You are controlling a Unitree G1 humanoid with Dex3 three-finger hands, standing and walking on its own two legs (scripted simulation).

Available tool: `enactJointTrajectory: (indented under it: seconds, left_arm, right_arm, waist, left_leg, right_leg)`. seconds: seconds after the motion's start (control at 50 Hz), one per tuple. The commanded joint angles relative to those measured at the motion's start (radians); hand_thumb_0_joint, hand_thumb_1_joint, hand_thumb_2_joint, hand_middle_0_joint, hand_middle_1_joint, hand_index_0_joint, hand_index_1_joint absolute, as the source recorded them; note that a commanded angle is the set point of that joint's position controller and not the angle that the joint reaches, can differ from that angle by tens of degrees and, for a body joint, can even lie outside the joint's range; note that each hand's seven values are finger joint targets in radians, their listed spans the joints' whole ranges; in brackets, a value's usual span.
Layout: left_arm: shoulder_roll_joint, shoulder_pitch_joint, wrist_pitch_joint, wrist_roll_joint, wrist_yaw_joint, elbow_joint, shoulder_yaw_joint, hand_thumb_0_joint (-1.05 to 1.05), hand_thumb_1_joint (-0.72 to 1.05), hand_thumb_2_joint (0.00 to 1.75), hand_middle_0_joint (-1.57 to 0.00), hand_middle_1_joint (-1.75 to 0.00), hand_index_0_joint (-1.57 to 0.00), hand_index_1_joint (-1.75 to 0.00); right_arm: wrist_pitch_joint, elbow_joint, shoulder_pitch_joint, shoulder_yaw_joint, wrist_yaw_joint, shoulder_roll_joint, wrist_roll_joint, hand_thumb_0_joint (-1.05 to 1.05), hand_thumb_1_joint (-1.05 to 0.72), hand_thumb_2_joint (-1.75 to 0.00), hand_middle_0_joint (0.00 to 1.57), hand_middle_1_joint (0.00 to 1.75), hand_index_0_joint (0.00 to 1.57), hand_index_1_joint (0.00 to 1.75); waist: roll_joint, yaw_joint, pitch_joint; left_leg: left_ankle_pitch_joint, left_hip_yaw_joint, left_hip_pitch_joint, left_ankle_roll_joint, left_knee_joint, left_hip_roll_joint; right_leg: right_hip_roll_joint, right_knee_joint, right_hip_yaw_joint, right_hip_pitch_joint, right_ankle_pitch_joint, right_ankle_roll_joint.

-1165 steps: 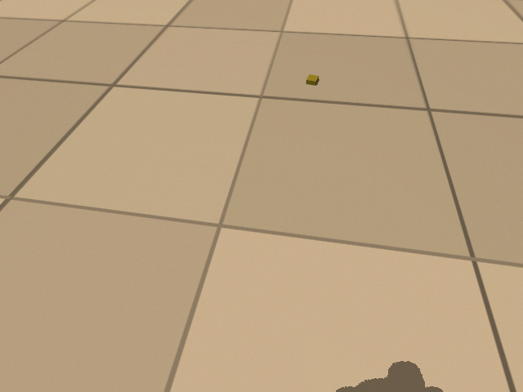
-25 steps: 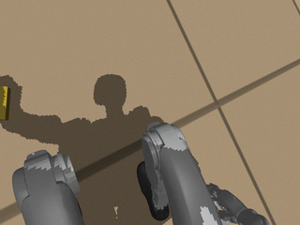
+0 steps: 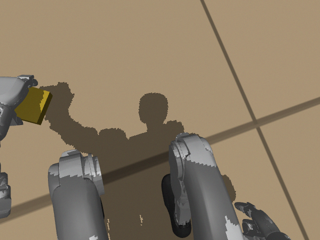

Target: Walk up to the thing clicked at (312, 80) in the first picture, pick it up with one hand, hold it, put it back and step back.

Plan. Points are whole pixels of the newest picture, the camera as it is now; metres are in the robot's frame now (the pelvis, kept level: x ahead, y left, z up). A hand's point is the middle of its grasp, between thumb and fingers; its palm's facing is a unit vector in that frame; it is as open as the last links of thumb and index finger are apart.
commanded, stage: lift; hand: left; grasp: from above
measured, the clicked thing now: (30, 104) +0.46 +0.30 -0.18
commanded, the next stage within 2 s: hold in 1.64 s
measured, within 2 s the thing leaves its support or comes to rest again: neither
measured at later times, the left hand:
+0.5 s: hand out of the picture +0.38 +0.33 -0.02, palm faces -0.49 -0.06 -0.87, open 11.0 cm
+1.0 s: hand out of the picture +0.32 +0.31 +0.20, palm faces -0.45 -0.09 -0.89, open 11.0 cm
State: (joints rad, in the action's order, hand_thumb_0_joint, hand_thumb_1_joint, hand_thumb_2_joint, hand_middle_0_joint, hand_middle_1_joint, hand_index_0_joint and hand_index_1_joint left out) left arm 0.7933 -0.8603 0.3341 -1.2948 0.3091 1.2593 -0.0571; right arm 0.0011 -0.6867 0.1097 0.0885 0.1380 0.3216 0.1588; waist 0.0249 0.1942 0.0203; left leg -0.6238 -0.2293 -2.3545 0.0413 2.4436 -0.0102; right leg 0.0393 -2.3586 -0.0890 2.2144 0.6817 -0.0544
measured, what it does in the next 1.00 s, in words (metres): rises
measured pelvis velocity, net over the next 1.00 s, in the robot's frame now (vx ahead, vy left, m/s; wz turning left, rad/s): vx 0.01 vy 0.00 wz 0.14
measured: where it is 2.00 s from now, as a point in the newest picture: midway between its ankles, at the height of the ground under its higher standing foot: (138, 226)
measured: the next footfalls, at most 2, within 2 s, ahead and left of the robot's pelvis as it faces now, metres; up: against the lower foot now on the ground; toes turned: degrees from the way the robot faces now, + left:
none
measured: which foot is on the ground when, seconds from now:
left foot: down 0.00-1.00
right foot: down 0.00-1.00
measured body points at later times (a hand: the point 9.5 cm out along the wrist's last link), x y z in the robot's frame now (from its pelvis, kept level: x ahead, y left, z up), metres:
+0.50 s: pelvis +0.00 +0.01 +0.08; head +0.19 +0.07 +0.48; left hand +0.41 +0.34 +0.03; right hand +0.12 -0.26 -0.04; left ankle +0.08 +0.14 -0.28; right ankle +0.11 -0.13 -0.28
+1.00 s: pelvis +0.01 +0.00 +0.26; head +0.12 +0.04 +0.70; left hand +0.34 +0.31 +0.25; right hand +0.18 -0.24 +0.15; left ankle +0.08 +0.14 -0.28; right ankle +0.11 -0.13 -0.28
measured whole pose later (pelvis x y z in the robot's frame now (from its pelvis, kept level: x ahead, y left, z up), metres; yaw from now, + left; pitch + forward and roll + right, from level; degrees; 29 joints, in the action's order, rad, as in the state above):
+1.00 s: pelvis +0.01 +0.00 +0.26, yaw +8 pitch +23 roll -4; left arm 0.58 -0.32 0.15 -1.00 -0.02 0.58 0.08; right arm 0.06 -0.66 0.15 -0.02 -0.04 0.24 -0.02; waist -0.05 0.06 0.17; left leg -0.54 -0.06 -1.44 0.01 1.58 -0.05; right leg 0.00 -1.54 -0.02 1.37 0.57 -0.04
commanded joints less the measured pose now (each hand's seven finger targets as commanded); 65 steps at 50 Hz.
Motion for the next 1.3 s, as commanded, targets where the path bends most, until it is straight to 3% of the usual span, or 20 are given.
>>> enactJointTrajectory:
  seconds: [0.0,0.12,0.18,0.3,0.38,0.42,0.44,0.54,0.6,0.62,0.72,0.74,0.8,0.82,0.86,0.92,1.0,1.12,1.2,1.28]
  left_arm:
    - [0.246,-0.302,-0.046,0.039,0.041,-0.132,-0.036,0.00,0.56,0.51,-0.88,-0.62,-0.93,-0.56]
    - [0.239,-0.259,-0.114,0.117,-0.076,-0.237,-0.018,0.00,0.53,0.50,-0.87,-0.57,-0.92,-0.52]
    - [0.196,-0.212,-0.108,0.159,-0.139,-0.315,-0.012,0.00,0.52,0.53,-0.86,-0.59,-0.91,-0.54]
    - [0.208,-0.131,-0.061,0.203,-0.215,-0.446,-0.049,0.00,0.48,0.62,-0.86,-0.61,-0.89,-0.58]
    - [0.196,-0.081,-0.038,0.222,-0.228,-0.534,-0.064,0.00,0.49,0.69,-0.86,-0.66,-0.89,-0.63]
    - [0.149,-0.051,-0.035,0.231,-0.237,-0.574,-0.032,0.00,0.51,0.71,-0.87,-0.68,-0.90,-0.65]
    - [0.163,-0.046,-0.037,0.232,-0.238,-0.594,-0.047,0.00,0.50,0.71,-0.86,-0.69,-0.89,-0.66]
    - [0.129,0.028,-0.063,0.266,-0.256,-0.720,-0.033,0.00,0.53,0.71,-0.86,-0.72,-0.90,-0.68]
    - [0.139,0.074,-0.078,0.282,-0.269,-0.774,-0.045,0.00,0.51,0.72,-0.85,-0.71,-0.88,-0.68]
    - [0.154,0.079,-0.083,0.287,-0.270,-0.792,-0.058,0.00,0.52,0.71,-0.85,-0.72,-0.89,-0.69]
    - [0.109,0.131,-0.120,0.307,-0.273,-0.860,-0.030,0.00,0.53,0.75,-0.87,-0.73,-0.90,-0.70]
    - [0.107,0.165,-0.131,0.316,-0.272,-0.848,-0.044,0.00,0.53,0.75,-0.88,-0.71,-0.90,-0.69]
    - [0.044,0.199,-0.157,0.314,-0.284,-0.881,0.014,0.00,0.56,0.77,-0.89,-0.73,-0.92,-0.71]
    - [0.058,0.248,-0.166,0.314,-0.283,-0.865,-0.007,0.00,0.55,0.76,-0.89,-0.71,-0.91,-0.69]
    - [0.044,0.282,-0.176,0.314,-0.289,-0.870,-0.001,0.00,0.54,0.76,-0.90,-0.67,-0.91,-0.67]
    - [0.006,0.274,-0.183,0.312,-0.292,-0.856,0.038,0.00,0.55,0.77,-0.91,-0.68,-0.91,-0.68]
    - [-0.022,0.305,-0.179,0.327,-0.289,-0.824,0.048,0.00,0.51,0.73,-0.89,-0.66,-0.90,-0.65]
    - [-0.045,0.321,-0.157,0.303,-0.269,-0.797,0.064,0.00,0.52,0.69,-0.90,-0.65,-0.91,-0.64]
    - [-0.057,0.307,-0.152,0.286,-0.236,-0.744,0.063,0.00,0.56,0.71,-0.93,-0.65,-0.94,-0.64]
    - [-0.086,0.283,-0.150,0.258,-0.209,-0.706,0.098,0.00,0.56,0.69,-0.93,-0.62,-0.94,-0.62]
  right_arm:
    - [0.001,0.020,0.179,-0.090,-0.025,0.224,-0.016,0.00,-0.91,-0.90,0.20,0.30,0.20,0.30]
    - [0.019,0.029,0.204,-0.137,-0.039,0.221,-0.053,0.00,-0.92,-0.90,0.20,0.30,0.20,0.30]
    - [0.028,0.039,0.214,-0.153,-0.046,0.210,-0.064,0.00,-0.91,-0.90,0.20,0.30,0.20,0.30]
    - [0.044,0.066,0.215,-0.167,-0.061,0.182,-0.087,0.00,-0.92,-0.90,0.20,0.30,0.20,0.30]
    - [0.046,0.082,0.205,-0.179,-0.070,0.172,-0.103,0.00,-0.91,-0.90,0.20,0.30,0.20,0.30]
    - [0.049,0.089,0.197,-0.182,-0.074,0.166,-0.110,0.00,-0.91,-0.90,0.20,0.30,0.20,0.30]
    - [0.050,0.090,0.195,-0.187,-0.078,0.168,-0.115,0.00,-0.91,-0.90,0.20,0.30,0.20,0.30]
    - [0.054,0.110,0.172,-0.199,-0.096,0.156,-0.130,0.00,-0.90,-0.90,0.20,0.30,0.20,0.30]
    - [0.056,0.115,0.156,-0.199,-0.112,0.146,-0.139,0.00,-0.90,-0.90,0.20,0.30,0.20,0.30]
    - [0.055,0.115,0.146,-0.196,-0.118,0.145,-0.142,0.00,-0.90,-0.90,0.20,0.30,0.20,0.30]
    - [0.054,0.133,0.114,-0.186,-0.145,0.121,-0.156,0.00,-0.90,-0.90,0.20,0.30,0.20,0.30]
    - [0.053,0.133,0.108,-0.185,-0.150,0.121,-0.159,0.00,-0.90,-0.90,0.20,0.30,0.20,0.30]
    - [0.047,0.128,0.099,-0.182,-0.165,0.110,-0.166,0.00,-0.89,-0.90,0.20,0.30,0.20,0.30]
    - [0.045,0.131,0.094,-0.179,-0.171,0.108,-0.172,0.00,-0.89,-0.90,0.20,0.30,0.20,0.30]
    - [0.039,0.122,0.083,-0.175,-0.178,0.103,-0.176,0.00,-0.89,-0.90,0.20,0.30,0.20,0.30]
    - [0.027,0.117,0.081,-0.166,-0.191,0.088,-0.181,0.00,-0.90,-0.90,0.20,0.30,0.20,0.30]
    - [0.003,0.109,0.091,-0.163,-0.202,0.081,-0.185,0.00,-0.91,-0.90,0.20,0.30,0.20,0.30]
    - [-0.019,0.099,0.110,-0.167,-0.210,0.069,-0.186,0.00,-0.91,-0.91,0.20,0.30,0.20,0.30]
    - [-0.027,0.088,0.115,-0.169,-0.208,0.068,-0.186,0.00,-0.91,-0.90,0.20,0.30,0.20,0.30]
    - [-0.032,0.082,0.120,-0.172,-0.204,0.070,-0.191,0.00,-0.90,-0.90,0.20,0.30,0.20,0.30]
  waist:
    - [-0.357,-0.005,0.680]
    - [-0.311,-0.031,0.764]
    - [-0.288,-0.038,0.754]
    - [-0.243,-0.066,0.754]
    - [-0.271,-0.088,0.786]
    - [-0.271,-0.082,0.763]
    - [-0.274,-0.085,0.770]
    - [-0.252,-0.096,0.775]
    - [-0.224,-0.104,0.775]
    - [-0.222,-0.108,0.767]
    - [-0.212,-0.111,0.705]
    - [-0.196,-0.119,0.693]
    - [-0.204,-0.106,0.671]
    - [-0.187,-0.122,0.649]
    - [-0.180,-0.128,0.607]
    - [-0.146,-0.108,0.546]
    - [-0.122,-0.112,0.483]
    - [-0.129,-0.122,0.477]
    - [-0.128,-0.130,0.424]
    - [-0.116,-0.130,0.389]
  left_leg:
    - [0.040,0.163,0.565,-0.054,-0.302,0.004]
    - [0.078,0.174,0.632,-0.066,-0.362,0.005]
    - [0.104,0.177,0.643,-0.066,-0.380,0.009]
    - [0.093,0.178,0.678,-0.071,-0.443,0.011]
    - [0.063,0.153,0.759,-0.067,-0.536,0.000]
    - [0.023,0.143,0.778,-0.066,-0.586,-0.004]
    - [0.025,0.140,0.797,-0.066,-0.601,-0.004]
    - [0.026,0.134,0.901,-0.066,-0.694,-0.010]
    - [0.038,0.153,0.955,-0.067,-0.732,-0.010]
    - [0.032,0.151,0.965,-0.067,-0.755,-0.009]
    - [0.002,0.167,1.069,-0.066,-0.889,-0.011]
    - [0.004,0.165,1.094,-0.066,-0.917,-0.012]
    - [0.011,0.165,1.185,-0.062,-1.001,-0.015]
    - [0.005,0.162,1.204,-0.060,-1.033,-0.014]
    - [-0.001,0.151,1.245,-0.058,-1.092,-0.019]
    - [0.013,0.162,1.288,-0.058,-1.147,-0.018]
    - [0.035,0.174,1.348,-0.058,-1.233,-0.015]
    - [0.131,0.190,1.494,-0.051,-1.346,-0.008]
    - [0.135,0.191,1.555,-0.047,-1.427,-0.009]
    - [0.165,0.203,1.633,-0.045,-1.492,-0.006]
  right_leg:
    - [0.025,0.297,-0.080,-0.248,-0.118,0.096]
    - [0.015,0.348,-0.057,-0.333,-0.173,0.089]
    - [0.006,0.367,-0.048,-0.359,-0.187,0.089]
    - [-0.001,0.434,-0.024,-0.414,-0.166,0.090]
    - [-0.002,0.456,-0.024,-0.444,-0.163,0.085]
    - [-0.002,0.486,-0.026,-0.454,-0.142,0.083]
    - [-0.003,0.497,-0.024,-0.464,-0.145,0.084]
    - [-0.005,0.585,-0.017,-0.544,-0.147,0.079]
    - [-0.004,0.658,-0.002,-0.624,-0.148,0.076]
    - [-0.007,0.673,0.002,-0.643,-0.141,0.075]
    - [-0.007,0.816,0.020,-0.769,-0.111,0.070]
    - [-0.009,0.841,0.023,-0.799,-0.113,0.069]
    - [-0.009,0.917,0.029,-0.875,-0.127,0.068]
    - [-0.009,0.943,0.030,-0.909,-0.116,0.068]
    - [-0.008,0.976,0.031,-0.953,-0.121,0.068]
    - [-0.004,1.062,0.041,-1.013,-0.122,0.070]
    - [-0.006,1.168,0.059,-1.120,-0.128,0.071]
    - [-0.003,1.297,0.074,-1.256,-0.196,0.072]
    - [-0.003,1.367,0.078,-1.315,-0.203,0.069]
    - [0.002,1.430,0.077,-1.359,-0.227,0.071]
